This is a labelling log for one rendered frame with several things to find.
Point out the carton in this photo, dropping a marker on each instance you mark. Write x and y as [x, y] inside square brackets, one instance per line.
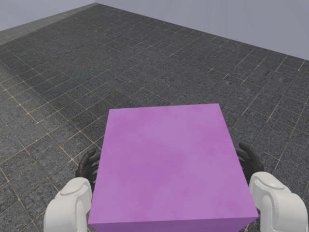
[170, 169]

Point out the robot left forearm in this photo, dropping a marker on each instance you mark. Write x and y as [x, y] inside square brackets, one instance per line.
[67, 212]

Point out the robot right forearm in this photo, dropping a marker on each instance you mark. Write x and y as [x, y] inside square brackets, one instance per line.
[280, 210]

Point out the robot left hand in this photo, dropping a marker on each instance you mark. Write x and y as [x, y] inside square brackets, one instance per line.
[85, 170]

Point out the robot right hand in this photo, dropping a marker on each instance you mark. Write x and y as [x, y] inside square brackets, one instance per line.
[251, 164]

